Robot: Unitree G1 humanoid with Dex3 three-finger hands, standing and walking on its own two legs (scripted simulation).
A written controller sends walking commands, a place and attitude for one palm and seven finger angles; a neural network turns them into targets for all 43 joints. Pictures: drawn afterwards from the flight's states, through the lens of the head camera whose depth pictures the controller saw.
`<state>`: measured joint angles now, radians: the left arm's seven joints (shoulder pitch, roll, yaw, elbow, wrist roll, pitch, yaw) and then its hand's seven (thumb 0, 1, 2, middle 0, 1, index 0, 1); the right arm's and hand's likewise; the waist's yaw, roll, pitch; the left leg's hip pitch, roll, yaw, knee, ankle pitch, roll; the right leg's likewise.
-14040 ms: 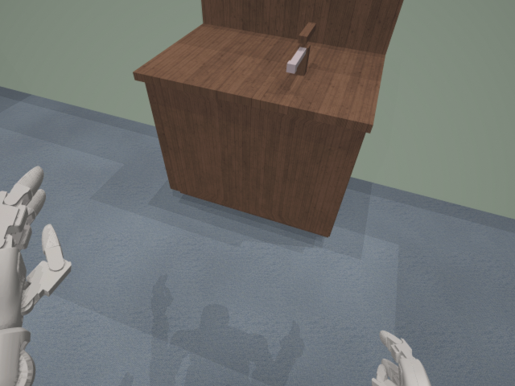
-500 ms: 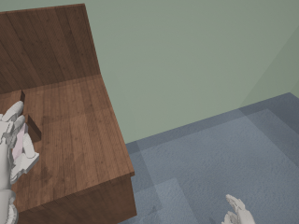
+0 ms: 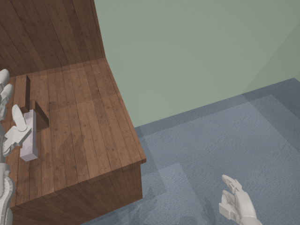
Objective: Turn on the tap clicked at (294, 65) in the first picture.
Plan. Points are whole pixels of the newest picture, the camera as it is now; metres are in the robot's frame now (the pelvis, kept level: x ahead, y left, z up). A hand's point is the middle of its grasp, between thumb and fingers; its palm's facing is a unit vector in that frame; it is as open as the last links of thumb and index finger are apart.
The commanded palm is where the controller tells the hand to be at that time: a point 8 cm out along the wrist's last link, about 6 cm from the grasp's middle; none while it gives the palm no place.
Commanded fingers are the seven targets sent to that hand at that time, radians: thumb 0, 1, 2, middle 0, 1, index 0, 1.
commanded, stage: look again from close up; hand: left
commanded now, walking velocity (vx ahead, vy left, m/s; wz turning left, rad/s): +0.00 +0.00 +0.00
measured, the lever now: (29, 153) +0.25 +0.34 +0.04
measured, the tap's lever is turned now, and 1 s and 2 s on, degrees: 0 0 0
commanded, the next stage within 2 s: shuffle to correct the standing spot in 0.06 s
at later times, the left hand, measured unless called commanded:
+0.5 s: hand (11, 154) +0.20 +0.28 +0.16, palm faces +0.39 -0.84 -0.38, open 7.4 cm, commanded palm +0.13 +0.32 +0.18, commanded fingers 0.00 0.90 0.90 -0.20 -0.30 -0.20 -0.30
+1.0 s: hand (24, 180) +0.16 +0.25 +0.15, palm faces +0.43 -0.84 -0.34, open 7.4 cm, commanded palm +0.09 +0.27 +0.18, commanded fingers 0.00 0.90 0.90 -0.20 -0.30 -0.20 -0.30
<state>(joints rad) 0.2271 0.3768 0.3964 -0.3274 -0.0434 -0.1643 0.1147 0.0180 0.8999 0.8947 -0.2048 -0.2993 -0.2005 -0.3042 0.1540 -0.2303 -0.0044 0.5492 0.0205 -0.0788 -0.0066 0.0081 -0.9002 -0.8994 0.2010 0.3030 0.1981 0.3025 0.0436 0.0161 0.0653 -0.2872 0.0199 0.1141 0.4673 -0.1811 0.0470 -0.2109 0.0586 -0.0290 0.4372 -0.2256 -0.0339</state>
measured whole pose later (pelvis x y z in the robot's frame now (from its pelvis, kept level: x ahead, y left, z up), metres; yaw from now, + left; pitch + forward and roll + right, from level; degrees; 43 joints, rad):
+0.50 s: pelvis -0.02 +0.03 +0.00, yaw +1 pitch +0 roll -1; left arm 0.38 0.36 0.35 -0.48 -0.02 -0.20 0.10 0.02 0.90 0.89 -0.21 -0.30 -0.20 -0.30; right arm 0.16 -0.15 0.04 0.54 -0.03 -0.13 -0.01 0.01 -0.90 -0.90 0.20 0.30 0.20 0.30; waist 0.04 -0.04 0.08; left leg -0.29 -0.04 0.12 0.38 -0.11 0.10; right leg -0.26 0.02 0.00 0.50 -0.30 -0.02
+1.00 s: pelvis -0.06 -0.01 +0.00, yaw +2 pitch +0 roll +0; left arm 0.43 0.36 0.35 -0.48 -0.05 -0.15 0.15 0.02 0.89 0.89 -0.21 -0.30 -0.21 -0.31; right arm 0.24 -0.24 -0.01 0.61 0.01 -0.12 -0.07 0.01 -0.90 -0.90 0.20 0.30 0.20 0.30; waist 0.00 -0.05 0.05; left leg -0.23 -0.03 0.01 0.50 -0.27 0.04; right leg -0.25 0.01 -0.10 0.48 -0.23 -0.04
